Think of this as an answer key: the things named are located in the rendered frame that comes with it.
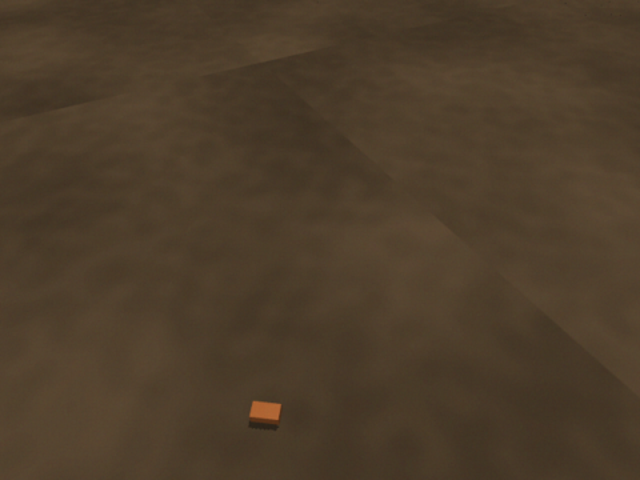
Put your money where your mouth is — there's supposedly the small box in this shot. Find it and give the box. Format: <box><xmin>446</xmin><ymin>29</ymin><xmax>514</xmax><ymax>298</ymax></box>
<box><xmin>249</xmin><ymin>401</ymin><xmax>282</xmax><ymax>425</ymax></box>

